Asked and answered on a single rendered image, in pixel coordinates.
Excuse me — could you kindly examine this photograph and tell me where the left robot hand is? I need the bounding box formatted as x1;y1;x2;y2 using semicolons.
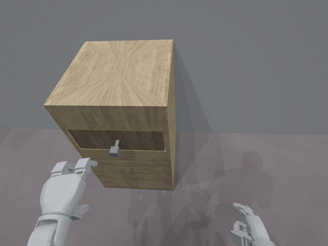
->
40;157;98;220

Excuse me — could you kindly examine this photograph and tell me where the robot left forearm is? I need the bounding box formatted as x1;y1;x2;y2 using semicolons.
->
27;213;72;246

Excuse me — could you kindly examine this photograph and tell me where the handle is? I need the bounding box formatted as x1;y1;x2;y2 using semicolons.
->
109;140;120;157

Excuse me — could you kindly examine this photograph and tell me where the cabinet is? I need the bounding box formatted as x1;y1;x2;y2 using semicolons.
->
44;39;176;191

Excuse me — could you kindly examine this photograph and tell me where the drawer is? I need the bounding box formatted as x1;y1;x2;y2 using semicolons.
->
67;129;165;151

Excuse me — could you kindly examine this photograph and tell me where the right robot hand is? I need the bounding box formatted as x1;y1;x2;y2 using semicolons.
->
231;203;270;246

